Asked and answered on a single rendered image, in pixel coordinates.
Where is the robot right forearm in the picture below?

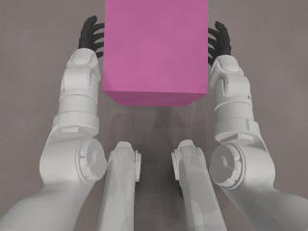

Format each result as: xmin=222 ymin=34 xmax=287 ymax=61
xmin=208 ymin=55 xmax=270 ymax=155

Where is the carton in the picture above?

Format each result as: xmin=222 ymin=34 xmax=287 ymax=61
xmin=102 ymin=0 xmax=208 ymax=107

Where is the robot left hand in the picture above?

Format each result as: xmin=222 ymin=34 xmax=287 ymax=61
xmin=78 ymin=15 xmax=105 ymax=59

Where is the robot left forearm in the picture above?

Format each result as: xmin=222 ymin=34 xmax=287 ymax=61
xmin=39 ymin=48 xmax=101 ymax=173

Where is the right robot upper arm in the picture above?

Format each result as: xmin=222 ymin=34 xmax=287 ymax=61
xmin=208 ymin=142 xmax=308 ymax=231

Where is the robot right hand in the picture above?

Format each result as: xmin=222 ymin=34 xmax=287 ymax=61
xmin=208 ymin=21 xmax=232 ymax=67

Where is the left robot thigh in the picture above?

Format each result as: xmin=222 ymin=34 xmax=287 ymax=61
xmin=95 ymin=147 xmax=141 ymax=231

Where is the robot left shin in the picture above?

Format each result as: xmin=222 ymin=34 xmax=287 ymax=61
xmin=106 ymin=141 xmax=134 ymax=173

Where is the left robot upper arm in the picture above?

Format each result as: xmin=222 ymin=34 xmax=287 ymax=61
xmin=0 ymin=136 xmax=108 ymax=231

